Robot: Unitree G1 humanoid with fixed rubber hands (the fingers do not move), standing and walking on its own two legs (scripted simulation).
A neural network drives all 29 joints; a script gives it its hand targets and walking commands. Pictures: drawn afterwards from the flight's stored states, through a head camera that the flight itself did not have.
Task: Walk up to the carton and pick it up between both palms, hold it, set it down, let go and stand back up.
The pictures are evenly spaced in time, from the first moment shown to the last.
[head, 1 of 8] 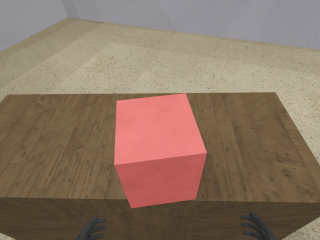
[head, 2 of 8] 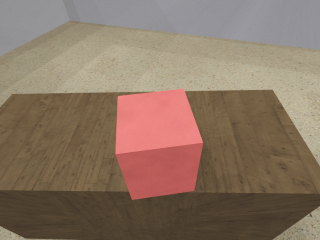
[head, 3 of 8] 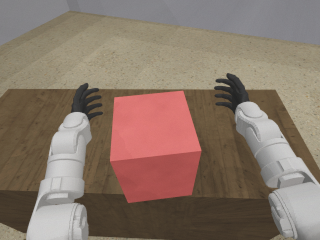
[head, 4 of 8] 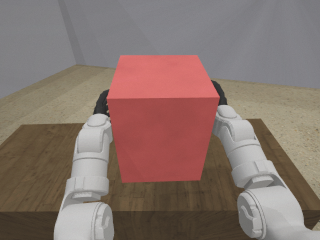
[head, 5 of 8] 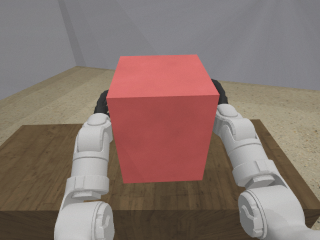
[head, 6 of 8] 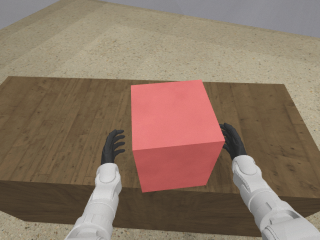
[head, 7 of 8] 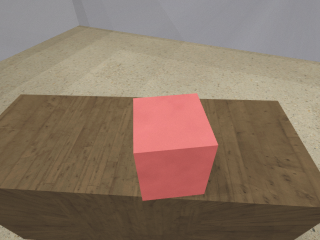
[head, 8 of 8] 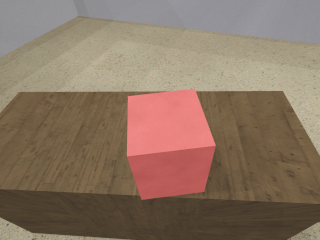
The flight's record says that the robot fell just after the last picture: no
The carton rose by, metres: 0.23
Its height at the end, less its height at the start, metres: +0.00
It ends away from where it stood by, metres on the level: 0.03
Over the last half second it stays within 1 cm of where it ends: yes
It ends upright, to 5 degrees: yes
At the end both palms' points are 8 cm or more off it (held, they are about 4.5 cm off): yes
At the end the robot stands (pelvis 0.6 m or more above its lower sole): yes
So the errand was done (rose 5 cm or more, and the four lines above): yes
